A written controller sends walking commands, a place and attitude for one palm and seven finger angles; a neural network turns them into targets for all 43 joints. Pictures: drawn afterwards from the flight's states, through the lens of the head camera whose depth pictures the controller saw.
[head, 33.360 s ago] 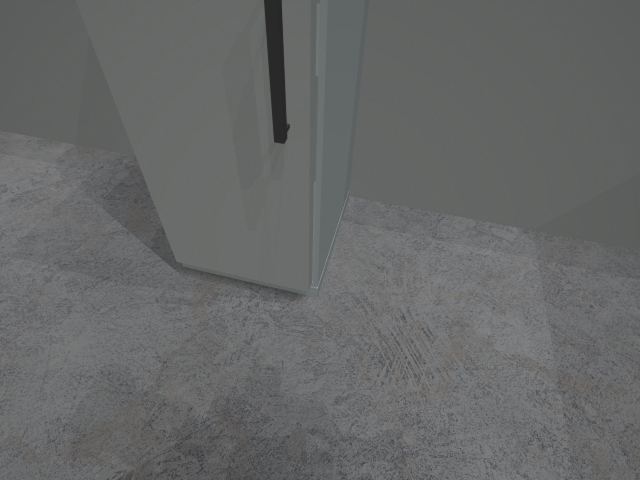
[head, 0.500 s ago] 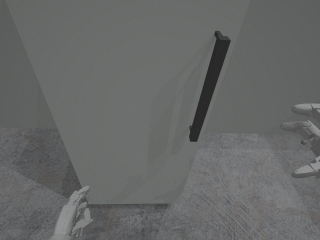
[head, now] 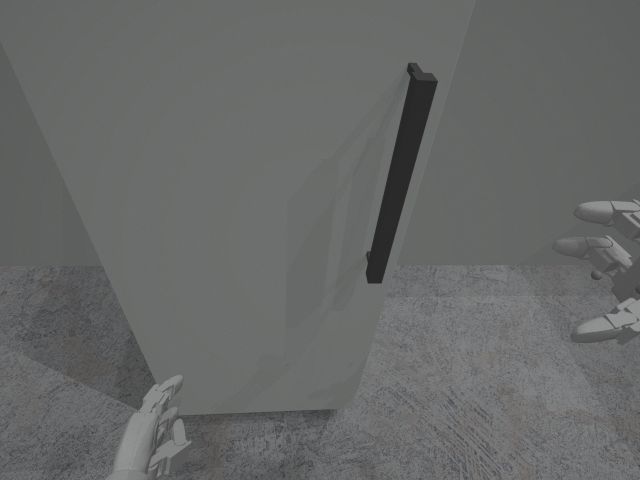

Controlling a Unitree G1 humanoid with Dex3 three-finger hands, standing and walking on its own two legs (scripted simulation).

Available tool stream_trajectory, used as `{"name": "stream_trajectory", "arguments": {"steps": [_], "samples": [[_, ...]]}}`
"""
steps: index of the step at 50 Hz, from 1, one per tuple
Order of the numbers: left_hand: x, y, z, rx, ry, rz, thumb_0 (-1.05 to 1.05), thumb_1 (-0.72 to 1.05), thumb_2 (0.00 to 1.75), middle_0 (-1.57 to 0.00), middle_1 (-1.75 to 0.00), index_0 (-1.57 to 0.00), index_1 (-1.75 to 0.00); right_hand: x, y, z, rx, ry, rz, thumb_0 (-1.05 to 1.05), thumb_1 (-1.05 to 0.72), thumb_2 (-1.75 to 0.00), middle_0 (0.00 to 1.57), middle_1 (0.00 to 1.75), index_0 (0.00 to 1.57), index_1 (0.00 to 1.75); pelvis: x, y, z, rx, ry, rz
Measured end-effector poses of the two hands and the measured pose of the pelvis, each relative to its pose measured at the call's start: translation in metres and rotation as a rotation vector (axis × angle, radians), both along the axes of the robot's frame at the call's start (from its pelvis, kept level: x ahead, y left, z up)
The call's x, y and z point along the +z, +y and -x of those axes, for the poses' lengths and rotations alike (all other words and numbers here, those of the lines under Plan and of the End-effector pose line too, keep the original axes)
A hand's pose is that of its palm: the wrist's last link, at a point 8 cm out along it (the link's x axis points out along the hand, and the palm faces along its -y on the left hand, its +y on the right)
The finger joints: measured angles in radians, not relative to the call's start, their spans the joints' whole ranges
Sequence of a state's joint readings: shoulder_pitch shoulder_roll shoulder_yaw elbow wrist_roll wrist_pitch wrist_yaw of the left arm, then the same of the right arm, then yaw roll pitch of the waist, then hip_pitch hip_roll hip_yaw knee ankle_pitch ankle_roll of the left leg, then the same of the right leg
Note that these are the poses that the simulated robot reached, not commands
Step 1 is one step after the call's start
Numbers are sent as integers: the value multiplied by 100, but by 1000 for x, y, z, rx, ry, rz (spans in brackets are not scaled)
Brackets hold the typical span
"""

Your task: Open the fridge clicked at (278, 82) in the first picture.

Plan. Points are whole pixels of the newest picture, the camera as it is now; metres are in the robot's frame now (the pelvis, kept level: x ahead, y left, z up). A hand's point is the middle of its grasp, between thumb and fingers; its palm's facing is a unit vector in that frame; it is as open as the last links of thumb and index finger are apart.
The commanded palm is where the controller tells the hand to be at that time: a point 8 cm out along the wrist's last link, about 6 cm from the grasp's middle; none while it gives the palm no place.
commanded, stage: move the hooked fingers beside the handle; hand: right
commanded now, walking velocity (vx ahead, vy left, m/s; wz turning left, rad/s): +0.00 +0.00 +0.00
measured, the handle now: (390, 189) +0.48 -0.10 +0.15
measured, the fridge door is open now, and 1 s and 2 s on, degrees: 0 0 0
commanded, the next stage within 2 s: none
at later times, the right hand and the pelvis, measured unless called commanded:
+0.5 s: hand (532, 246) +0.33 -0.23 +0.19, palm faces +0.00 +1.00 -0.05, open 14.0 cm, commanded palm +0.31 -0.27 +0.20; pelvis +0.00 +0.00 +0.00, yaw +1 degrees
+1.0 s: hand (490, 213) +0.38 -0.20 +0.19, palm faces -0.03 +1.00 -0.02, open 14.0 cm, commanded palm +0.36 -0.24 +0.19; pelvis +0.01 +0.00 +0.00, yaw +2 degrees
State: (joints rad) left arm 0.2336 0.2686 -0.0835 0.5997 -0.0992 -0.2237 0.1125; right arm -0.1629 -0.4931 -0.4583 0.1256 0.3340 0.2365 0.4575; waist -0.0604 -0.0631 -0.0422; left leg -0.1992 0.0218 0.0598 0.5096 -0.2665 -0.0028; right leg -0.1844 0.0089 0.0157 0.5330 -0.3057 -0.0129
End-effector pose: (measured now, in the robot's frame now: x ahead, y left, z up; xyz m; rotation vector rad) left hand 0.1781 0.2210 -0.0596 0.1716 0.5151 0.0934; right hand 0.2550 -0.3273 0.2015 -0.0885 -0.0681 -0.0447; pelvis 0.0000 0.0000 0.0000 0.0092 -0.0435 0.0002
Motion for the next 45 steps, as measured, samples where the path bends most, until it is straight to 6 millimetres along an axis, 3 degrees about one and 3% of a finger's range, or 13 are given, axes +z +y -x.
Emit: {"name": "stream_trajectory", "arguments": {"steps": [5,11,17,27,36,45], "samples": [[-3,-2,4,4,22,-11,1,90,90,-20,-30,-21,-30,-9,15,-14,35,24,-7,-2,50,-30,30,120,30,120,0,-2,3,-2,2,1],[-3,-2,9,30,27,-5,1,90,90,-20,-30,-21,-30,0,34,-35,65,-28,-8,-2,50,-30,30,120,30,120,1,-3,2,9,5,3],[-6,4,16,57,50,8,1,90,90,-20,-30,-21,-30,-1,34,-49,43,12,-22,-2,50,-30,30,120,30,120,1,-2,-1,19,17,7],[-9,15,18,70,89,-20,1,90,90,-20,-30,-21,-30,-9,47,-54,47,10,-41,-2,50,-30,30,120,30,120,1,0,-2,13,18,6],[-11,18,19,85,103,-18,1,90,90,-20,-30,-21,-30,-10,61,-81,60,51,-49,-2,50,-30,30,120,30,120,1,3,0,12,28,6],[-16,25,32,116,152,-15,1,90,90,-20,-30,-21,-30,-11,68,-102,59,45,-63,-2,50,-30,30,120,30,120,1,5,-5,26,42,8]]}}
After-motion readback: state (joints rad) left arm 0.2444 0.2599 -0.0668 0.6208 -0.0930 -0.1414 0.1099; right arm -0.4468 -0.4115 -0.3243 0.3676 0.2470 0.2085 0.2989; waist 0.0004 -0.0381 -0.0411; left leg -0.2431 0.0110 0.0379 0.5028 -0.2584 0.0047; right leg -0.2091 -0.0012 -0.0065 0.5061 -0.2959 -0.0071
